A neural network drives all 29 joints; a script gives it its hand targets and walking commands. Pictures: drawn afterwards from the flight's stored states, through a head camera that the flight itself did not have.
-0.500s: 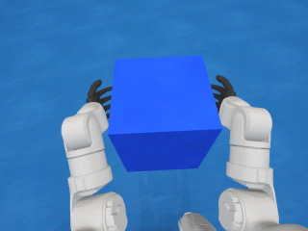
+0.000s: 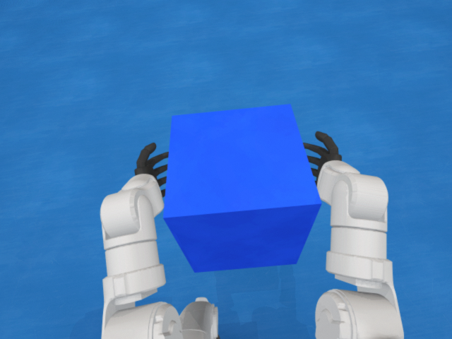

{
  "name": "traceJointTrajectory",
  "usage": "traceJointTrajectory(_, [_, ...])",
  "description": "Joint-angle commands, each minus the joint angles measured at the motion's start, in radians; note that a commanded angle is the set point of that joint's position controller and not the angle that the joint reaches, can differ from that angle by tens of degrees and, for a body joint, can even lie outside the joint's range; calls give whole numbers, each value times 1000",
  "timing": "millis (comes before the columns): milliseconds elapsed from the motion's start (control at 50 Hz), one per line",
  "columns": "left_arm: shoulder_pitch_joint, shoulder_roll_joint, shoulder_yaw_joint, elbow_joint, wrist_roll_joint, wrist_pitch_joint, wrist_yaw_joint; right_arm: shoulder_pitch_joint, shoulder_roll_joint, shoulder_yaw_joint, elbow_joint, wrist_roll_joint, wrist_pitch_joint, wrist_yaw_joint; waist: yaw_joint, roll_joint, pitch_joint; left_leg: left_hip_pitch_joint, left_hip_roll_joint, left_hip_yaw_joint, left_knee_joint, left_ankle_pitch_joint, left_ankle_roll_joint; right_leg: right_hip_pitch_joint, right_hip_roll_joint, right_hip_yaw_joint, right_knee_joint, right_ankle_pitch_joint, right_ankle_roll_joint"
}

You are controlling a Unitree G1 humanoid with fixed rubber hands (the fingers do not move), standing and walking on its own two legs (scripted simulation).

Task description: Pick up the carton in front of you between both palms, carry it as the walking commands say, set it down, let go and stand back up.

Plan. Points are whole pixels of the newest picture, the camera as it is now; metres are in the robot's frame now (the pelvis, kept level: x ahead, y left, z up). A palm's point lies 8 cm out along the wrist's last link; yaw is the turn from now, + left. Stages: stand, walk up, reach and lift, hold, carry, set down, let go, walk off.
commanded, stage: carry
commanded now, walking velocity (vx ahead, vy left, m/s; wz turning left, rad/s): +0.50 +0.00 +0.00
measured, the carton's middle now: (238, 195) +0.36 +0.02 +0.02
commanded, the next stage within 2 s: none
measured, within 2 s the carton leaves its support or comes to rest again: neither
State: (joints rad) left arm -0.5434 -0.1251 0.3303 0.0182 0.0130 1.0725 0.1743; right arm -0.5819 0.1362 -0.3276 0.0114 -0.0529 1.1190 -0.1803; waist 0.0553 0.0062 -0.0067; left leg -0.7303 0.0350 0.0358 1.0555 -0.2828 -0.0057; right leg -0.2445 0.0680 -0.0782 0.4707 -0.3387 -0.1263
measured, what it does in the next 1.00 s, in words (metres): walks ahead: left foot, then right foot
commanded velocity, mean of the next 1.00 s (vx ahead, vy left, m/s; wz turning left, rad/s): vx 0.50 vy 0.00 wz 0.00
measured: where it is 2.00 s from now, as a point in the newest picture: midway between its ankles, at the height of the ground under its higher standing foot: (249, 119)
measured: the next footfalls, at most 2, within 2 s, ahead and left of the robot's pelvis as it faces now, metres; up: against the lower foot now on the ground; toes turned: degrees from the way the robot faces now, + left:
left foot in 0.18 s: +0.35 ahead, +0.07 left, +0.00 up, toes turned +7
right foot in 0.60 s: +0.63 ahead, -0.15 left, +0.00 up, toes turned -9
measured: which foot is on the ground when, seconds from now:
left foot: up 0.00-0.16, down 0.18-0.62, up 0.64-1.00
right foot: down 0.00-0.18, up 0.20-0.58, down 0.60-1.00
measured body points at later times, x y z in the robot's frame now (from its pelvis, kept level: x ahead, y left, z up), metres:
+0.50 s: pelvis +0.39 -0.01 +0.01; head +0.41 -0.01 +0.46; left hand +0.71 +0.12 +0.10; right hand +0.69 -0.18 +0.10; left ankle +0.31 +0.06 -0.74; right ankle +0.49 -0.16 -0.70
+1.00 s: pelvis +0.74 -0.03 +0.00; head +0.70 -0.03 +0.45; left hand +0.98 +0.13 +0.10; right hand +0.99 -0.18 +0.10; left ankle +0.88 +0.09 -0.72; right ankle +0.60 -0.14 -0.74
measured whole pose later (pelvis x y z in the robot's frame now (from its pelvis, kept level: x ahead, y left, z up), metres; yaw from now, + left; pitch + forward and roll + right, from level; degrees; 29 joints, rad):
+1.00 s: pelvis +0.74 -0.03 +0.00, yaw +2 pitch +3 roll +0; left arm 0.00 -0.13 0.05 -0.49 0.04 1.20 0.14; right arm 0.02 0.13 -0.05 -0.52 -0.04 1.22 -0.14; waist 0.02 -0.01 -0.18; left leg -0.53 0.08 0.18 0.52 -0.08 -0.01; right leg 0.05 -0.05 -0.18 0.27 -0.37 0.02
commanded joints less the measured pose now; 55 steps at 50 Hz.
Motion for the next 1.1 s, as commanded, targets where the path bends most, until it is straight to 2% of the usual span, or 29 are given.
traceJointTrajectory(0, [-622, -890, -737, -99, -249, -66, -102, -505, 850, 674, -25, 120, -109, 37, 17, -102, -428, -35, -49, 103, -307, 215, 13, 476, -206, 143, -53, 1009, 20])
traceJointTrajectory(60, [-552, -863, -746, -112, -235, -91, -105, -464, 833, 701, -67, 112, -130, 45, 9, -133, -434, 192, -142, 222, -561, 394, 52, 473, -163, 40, 28, 1224, 60])
traceJointTrajectory(100, [-544, -847, -752, -151, -231, -104, -100, -482, 824, 723, -132, 133, -139, 48, -64, -183, -471, 444, -144, 220, -655, 450, 61, 414, -185, 2, 193, 1267, 95])
traceJointTrajectory(120, [-542, -820, -749, -158, -224, -107, -93, -475, 809, 734, -147, 147, -139, 49, -112, -138, -517, 686, -79, 175, -701, 533, 78, 275, -174, -18, 371, 1090, 123])
traceJointTrajectory(140, [-532, -785, -740, -162, -211, -105, -83, -459, 780, 740, -149, 162, -140, 47, -132, 10, -568, 987, 125, -32, -622, 807, 168, -20, -126, 16, 612, 584, 154])
traceJointTrajectory(160, [-512, -760, -737, -168, -197, -97, -75, -425, 744, 732, -140, 166, -143, 40, -136, 201, -661, 1276, 368, -379, -487, 1156, 315, -365, 11, 67, 885, -186, 165])
traceJointTrajectory(180, [-475, -740, -730, -168, -184, -91, -64, -403, 735, 739, -151, 178, -140, 35, -156, 184, -752, 1323, 386, -490, -529, 891, 366, -474, -16, 148, 1056, -238, 137])
traceJointTrajectory(200, [-464, -741, -718, -206, -185, -91, -57, -417, 750, 761, -188, 218, -144, 36, -138, 123, -729, 1282, 351, -445, -568, 642, 347, -520, -72, 172, 1018, -183, 105])
traceJointTrajectory(220, [-423, -741, -697, -201, -171, -85, -52, -419, 768, 778, -200, 242, -144, 41, -134, 50, -654, 1143, 318, -384, -639, 527, 302, -474, -119, 169, 870, -103, 97])
traceJointTrajectory(260, [-372, -748, -680, -195, -146, -76, -51, -435, 804, 801, -239, 282, -136, 62, -121, 15, -511, 939, 268, -282, -742, 439, 247, -417, -127, 123, 676, -63, 122])
traceJointTrajectory(320, [-255, -749, -694, -198, -106, -58, -58, -356, 804, 833, -257, 292, -106, 91, -118, 68, -441, 867, 248, -201, -785, 466, 235, -377, -116, 51, 442, -50, 132])
traceJointTrajectory(400, [-169, -788, -761, -302, -115, -19, -72, -251, 818, 859, -334, 313, -65, 124, -79, 132, -372, 826, 169, -13, -786, 594, 139, -277, -89, -52, 141, 173, 146])
traceJointTrajectory(440, [-130, -792, -809, -369, -140, 8, -82, -153, 794, 849, -369, 294, -38, 129, -83, 162, -346, 828, 155, 34, -769, 625, 113, -237, -71, -96, 50, 269, 143])
traceJointTrajectory(520, [-2, -770, -844, -404, -183, 72, -102, 39, 718, 820, -419, 236, 25, 124, -59, 138, -355, 716, 111, 150, -531, 678, 41, 80, -57, -158, -85, 346, 104])
traceJointTrajectory(540, [19, -765, -844, -415, -191, 86, -104, 49, 700, 821, -438, 232, 41, 122, -39, 104, -395, 557, 86, 155, -386, 549, 12, 270, -125, -51, -55, 291, 58])
traceJointTrajectory(560, [31, -735, -837, -428, -194, 97, -104, 57, 694, 816, -459, 232, 60, 121, -32, -128, -453, 322, 3, 149, -107, 253, -17, 433, -340, 310, -76, 252, -34])
traceJointTrajectory(580, [55, -736, -835, -430, -204, 107, -105, 69, 696, 823, -455, 239, 75, 122, -27, -293, -447, 68, -65, 73, 78, -193, -7, 552, -476, 560, -161, 346, -143])
traceJointTrajectory(600, [59, -764, -841, -453, -216, 114, -111, 73, 711, 833, -463, 247, 80, 125, -31, -215, -427, -15, -30, -7, 184, -243, 10, 546, -501, 569, -166, 392, -159])
traceJointTrajectory(660, [33, -889, -889, -508, -253, 108, -147, 80, 820, 864, -500, 253, 69, 153, -43, -47, -353, 47, 69, -48, 55, -100, 8, 309, -444, 350, -228, 343, -54])
traceJointTrajectory(700, [39, -917, -914, -552, -272, 101, -169, 101, 871, 878, -528, 255, 51, 162, -46, -98, -326, 118, 76, 0, -107, -36, -6, 217, -396, 210, -292, 241, -4])
traceJointTrajectory(760, [100, -890, -914, -580, -278, 98, -185, 162, 872, 896, -557, 240, 44, 155, -47, -145, -273, 169, 66, 59, -308, 82, -17, 171, -349, 84, -342, 155, 4])
traceJointTrajectory(820, [153, -808, -901, -583, -261, 105, -176, 191, 805, 896, -575, 230, 54, 143, -44, -165, -211, 185, 44, 118, -462, 177, -16, 183, -326, 9, -337, 238, 16])
traceJointTrajectory(920, [145, -678, -868, -585, -226, 126, -138, 155, 681, 873, -578, 243, 80, 129, -35, -154, -146, 226, 25, 177, -543, 224, -1, 223, -319, -21, -275, 326, 32])
traceJointTrajectory(980, [111, -620, -855, -571, -215, 138, -111, 174, 615, 826, -516, 237, 88, 108, -68, -80, -227, 531, -22, 220, -605, 93, 45, 150, -252, -122, 46, 488, 75])
traceJointTrajectory(1000, [104, -605, -852, -564, -213, 141, -103, 179, 597, 811, -505, 235, 89, 103, -90, 6, -295, 742, 91, 57, -625, 7, 88, -12, -210, -144, 277, 427, 110])
traceJointTrajectory(1020, [109, -606, -859, -578, -217, 146, -99, 195, 577, 797, -497, 230, 88, 98, -95, 300, -384, 909, 348, -411, -748, -47, 192, -254, -95, -133, 607, 112, 161])
traceJointTrajectory(1040, [117, -626, -872, -560, -226, 148, -99, 207, 620, 802, -483, 236, 88, 99, -85, 315, -382, 991, 391, -550, -807, 137, 256, -446, -49, -14, 763, -157, 151])
traceJointTrajectory(1060, [103, -684, -882, -574, -238, 139, -107, 182, 671, 825, -522, 253, 79, 110, -87, 231, -383, 962, 385, -447, -781, 274, 255, -473, -124, 35, 826, -155, 121])
traceJointTrajectory(1080, [97, -733, -886, -554, -239, 132, -119, 166, 722, 837, -543, 256, 70, 121, -88, 128, -382, 906, 361, -366, -766, 328, 213, -477, -150, 57, 829, -136, 116])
